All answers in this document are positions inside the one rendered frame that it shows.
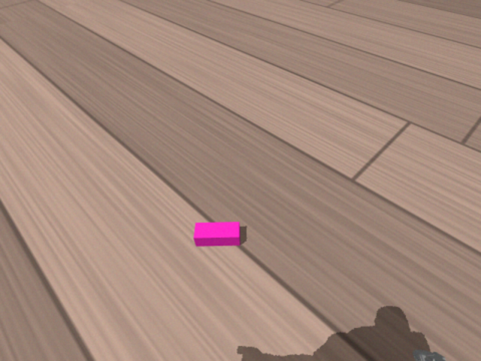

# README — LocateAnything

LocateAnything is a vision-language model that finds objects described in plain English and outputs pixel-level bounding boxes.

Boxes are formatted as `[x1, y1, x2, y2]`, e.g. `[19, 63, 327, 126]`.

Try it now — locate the carton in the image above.
[194, 222, 241, 247]

